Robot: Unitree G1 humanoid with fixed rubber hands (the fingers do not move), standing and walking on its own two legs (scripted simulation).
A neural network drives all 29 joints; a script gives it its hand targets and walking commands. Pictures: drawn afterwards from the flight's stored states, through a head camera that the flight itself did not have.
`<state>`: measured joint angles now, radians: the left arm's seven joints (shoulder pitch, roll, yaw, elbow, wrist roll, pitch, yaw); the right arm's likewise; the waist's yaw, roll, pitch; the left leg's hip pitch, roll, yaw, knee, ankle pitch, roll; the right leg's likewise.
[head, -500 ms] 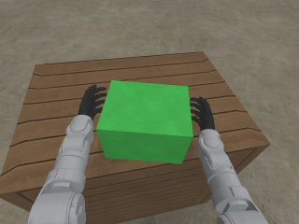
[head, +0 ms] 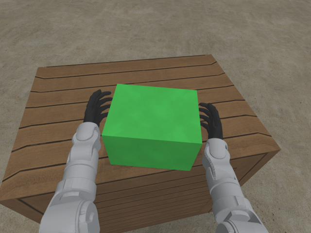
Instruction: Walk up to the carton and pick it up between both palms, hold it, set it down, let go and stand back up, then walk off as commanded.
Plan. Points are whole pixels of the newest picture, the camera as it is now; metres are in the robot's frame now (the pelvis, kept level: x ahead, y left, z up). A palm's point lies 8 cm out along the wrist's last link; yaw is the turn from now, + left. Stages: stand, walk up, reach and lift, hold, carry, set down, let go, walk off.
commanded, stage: reach and lift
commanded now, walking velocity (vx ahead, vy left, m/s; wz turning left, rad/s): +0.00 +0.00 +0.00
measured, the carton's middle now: (153, 127) +0.41 +0.02 +0.04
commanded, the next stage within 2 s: none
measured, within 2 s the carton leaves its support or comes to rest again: leaves its support in 1.02 s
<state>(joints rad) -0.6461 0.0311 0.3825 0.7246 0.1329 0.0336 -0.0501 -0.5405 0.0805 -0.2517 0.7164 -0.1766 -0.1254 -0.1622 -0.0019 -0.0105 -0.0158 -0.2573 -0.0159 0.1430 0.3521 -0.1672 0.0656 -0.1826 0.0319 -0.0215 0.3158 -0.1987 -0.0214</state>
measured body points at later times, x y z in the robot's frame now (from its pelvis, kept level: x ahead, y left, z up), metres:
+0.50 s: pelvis +0.00 +0.00 +0.00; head +0.03 +0.02 +0.45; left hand +0.41 +0.18 +0.08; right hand +0.39 -0.14 +0.07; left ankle +0.01 +0.06 -0.75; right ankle -0.03 -0.11 -0.75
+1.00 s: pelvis +0.00 +0.00 +0.00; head +0.02 +0.02 +0.45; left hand +0.40 +0.18 +0.09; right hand +0.38 -0.14 +0.07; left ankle +0.01 +0.06 -0.75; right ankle -0.03 -0.11 -0.75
